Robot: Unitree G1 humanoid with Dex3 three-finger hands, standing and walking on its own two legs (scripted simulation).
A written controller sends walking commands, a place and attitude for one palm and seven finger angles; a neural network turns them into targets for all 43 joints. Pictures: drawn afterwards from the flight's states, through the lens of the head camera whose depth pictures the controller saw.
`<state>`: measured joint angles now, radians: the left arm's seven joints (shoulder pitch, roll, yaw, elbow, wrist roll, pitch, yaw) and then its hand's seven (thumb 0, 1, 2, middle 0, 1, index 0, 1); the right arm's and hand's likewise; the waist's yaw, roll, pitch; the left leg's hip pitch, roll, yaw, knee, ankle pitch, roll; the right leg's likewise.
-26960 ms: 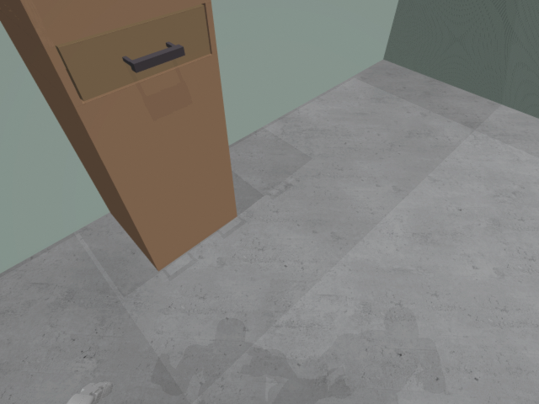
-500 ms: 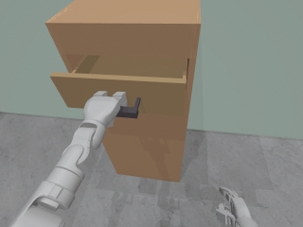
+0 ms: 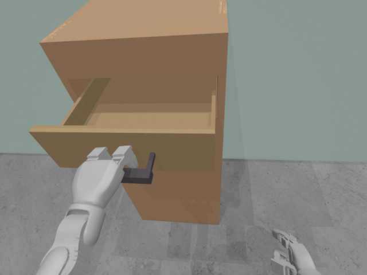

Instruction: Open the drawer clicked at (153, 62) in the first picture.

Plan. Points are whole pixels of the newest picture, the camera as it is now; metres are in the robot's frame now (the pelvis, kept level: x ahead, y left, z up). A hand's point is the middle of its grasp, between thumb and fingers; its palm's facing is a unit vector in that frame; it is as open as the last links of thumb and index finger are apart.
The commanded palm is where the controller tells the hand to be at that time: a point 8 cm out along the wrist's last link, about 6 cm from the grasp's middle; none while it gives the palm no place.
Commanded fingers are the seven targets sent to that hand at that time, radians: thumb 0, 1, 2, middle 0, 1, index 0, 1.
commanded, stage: pull the drawer open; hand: left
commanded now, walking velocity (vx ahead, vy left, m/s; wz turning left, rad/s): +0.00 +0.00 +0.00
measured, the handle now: (120, 166) +0.31 +0.16 +0.11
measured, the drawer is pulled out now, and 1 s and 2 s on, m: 0.19 0.30 0.30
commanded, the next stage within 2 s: open the thumb to release the handle in 0.88 s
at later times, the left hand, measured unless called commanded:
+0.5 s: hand (98, 232) +0.18 +0.17 +0.09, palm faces +0.07 -0.16 -0.98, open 5.6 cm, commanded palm +0.12 +0.18 +0.14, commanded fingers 0.00 0.90 0.90 -0.40 -1.35 -0.40 -1.35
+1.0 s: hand (93, 246) +0.16 +0.17 +0.08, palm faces +0.09 -0.13 -0.99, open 5.5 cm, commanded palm +0.13 +0.19 +0.14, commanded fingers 0.00 0.76 0.84 -0.39 -1.34 -0.39 -1.34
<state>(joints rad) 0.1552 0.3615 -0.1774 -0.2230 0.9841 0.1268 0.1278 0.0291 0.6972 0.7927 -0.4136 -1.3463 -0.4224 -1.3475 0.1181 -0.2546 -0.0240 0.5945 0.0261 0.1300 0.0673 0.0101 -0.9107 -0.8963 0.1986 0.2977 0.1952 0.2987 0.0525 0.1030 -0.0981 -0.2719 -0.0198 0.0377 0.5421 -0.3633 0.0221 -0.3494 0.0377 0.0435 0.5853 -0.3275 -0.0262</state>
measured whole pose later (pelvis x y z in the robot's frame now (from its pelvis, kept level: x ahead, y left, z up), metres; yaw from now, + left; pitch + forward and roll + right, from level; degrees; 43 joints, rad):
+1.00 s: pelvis -0.03 -0.01 -0.01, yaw +0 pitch +3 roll +1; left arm 0.53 0.42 -0.13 -0.46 0.97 0.05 0.21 0.00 0.72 0.79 -0.38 -1.35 -0.42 -1.35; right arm 0.12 -0.24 0.03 0.55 0.00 0.11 0.05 0.01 -0.91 -0.90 0.20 0.30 0.20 0.30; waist 0.09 0.11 -0.08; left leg -0.31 0.00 0.03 0.64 -0.38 0.00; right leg -0.38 0.05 0.03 0.66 -0.33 -0.04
